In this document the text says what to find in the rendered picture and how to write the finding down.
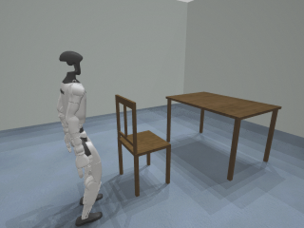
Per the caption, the left robot upper arm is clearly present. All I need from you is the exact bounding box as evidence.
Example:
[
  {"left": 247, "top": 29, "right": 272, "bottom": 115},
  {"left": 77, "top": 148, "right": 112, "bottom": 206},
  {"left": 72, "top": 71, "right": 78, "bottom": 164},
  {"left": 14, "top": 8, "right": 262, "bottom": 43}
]
[{"left": 56, "top": 93, "right": 65, "bottom": 114}]

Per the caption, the robot right hand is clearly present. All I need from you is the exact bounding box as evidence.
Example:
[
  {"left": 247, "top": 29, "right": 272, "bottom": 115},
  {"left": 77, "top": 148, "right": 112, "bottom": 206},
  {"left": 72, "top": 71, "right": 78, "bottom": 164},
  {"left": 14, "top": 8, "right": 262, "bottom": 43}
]
[{"left": 75, "top": 154, "right": 92, "bottom": 179}]

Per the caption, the robot left foot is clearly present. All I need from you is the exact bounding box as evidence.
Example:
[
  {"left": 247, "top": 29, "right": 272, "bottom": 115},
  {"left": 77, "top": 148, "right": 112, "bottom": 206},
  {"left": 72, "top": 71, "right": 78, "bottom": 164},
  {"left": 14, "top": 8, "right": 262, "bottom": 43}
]
[{"left": 80, "top": 193, "right": 103, "bottom": 205}]

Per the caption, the table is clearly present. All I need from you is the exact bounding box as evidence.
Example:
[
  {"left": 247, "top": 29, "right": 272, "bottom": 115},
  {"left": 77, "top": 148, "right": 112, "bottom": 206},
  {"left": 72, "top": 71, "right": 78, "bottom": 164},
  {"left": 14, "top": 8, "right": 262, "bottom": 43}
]
[{"left": 165, "top": 91, "right": 282, "bottom": 181}]

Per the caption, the left robot forearm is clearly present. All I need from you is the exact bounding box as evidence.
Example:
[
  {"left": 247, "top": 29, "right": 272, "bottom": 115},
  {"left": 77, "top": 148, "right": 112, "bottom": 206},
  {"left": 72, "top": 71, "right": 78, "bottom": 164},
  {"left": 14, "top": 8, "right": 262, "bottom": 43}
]
[{"left": 58, "top": 111, "right": 68, "bottom": 135}]

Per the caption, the right robot upper arm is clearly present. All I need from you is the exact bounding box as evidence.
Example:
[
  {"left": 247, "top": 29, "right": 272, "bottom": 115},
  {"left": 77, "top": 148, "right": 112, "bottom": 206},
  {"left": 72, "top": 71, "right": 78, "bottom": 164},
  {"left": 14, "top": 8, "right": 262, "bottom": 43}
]
[{"left": 66, "top": 84, "right": 85, "bottom": 124}]

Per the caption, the humanoid robot head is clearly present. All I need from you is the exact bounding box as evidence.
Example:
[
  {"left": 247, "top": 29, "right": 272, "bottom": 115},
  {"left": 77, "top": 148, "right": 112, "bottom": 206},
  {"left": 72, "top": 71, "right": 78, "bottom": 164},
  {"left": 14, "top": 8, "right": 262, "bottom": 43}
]
[{"left": 59, "top": 50, "right": 83, "bottom": 84}]

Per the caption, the chair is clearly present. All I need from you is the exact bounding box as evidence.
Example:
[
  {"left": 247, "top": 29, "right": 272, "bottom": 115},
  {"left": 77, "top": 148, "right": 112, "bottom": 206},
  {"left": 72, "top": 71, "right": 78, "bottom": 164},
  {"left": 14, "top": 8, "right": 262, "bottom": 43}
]
[{"left": 115, "top": 94, "right": 171, "bottom": 197}]

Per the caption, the robot left hand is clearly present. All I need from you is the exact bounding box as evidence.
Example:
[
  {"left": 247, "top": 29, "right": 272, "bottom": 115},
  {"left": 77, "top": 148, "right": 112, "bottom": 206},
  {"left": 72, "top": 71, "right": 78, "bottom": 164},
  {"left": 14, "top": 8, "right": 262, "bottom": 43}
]
[{"left": 64, "top": 135, "right": 72, "bottom": 153}]

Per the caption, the right robot forearm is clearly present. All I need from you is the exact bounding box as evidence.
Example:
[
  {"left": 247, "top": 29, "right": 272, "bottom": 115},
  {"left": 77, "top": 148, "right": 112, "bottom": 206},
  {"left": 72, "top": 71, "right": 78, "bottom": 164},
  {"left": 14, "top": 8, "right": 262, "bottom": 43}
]
[{"left": 67, "top": 117, "right": 85, "bottom": 156}]

